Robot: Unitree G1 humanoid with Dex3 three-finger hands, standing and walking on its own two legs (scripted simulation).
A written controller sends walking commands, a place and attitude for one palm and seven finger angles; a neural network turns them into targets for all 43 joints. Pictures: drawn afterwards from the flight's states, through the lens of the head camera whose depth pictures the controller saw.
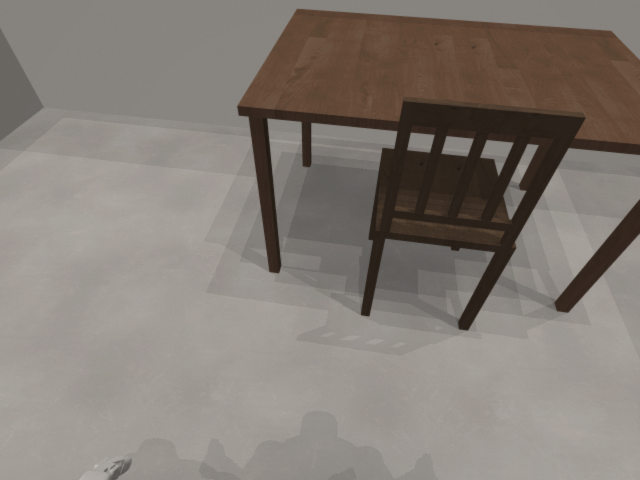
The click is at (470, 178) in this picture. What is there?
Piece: chair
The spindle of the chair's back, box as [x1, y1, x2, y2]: [448, 132, 488, 217]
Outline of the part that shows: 488,133 476,132 448,211 448,216 457,216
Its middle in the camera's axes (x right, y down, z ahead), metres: +0.35 -0.15 +0.93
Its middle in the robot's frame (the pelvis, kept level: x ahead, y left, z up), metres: +0.81 -0.31 -0.10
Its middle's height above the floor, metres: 0.67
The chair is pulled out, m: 0.00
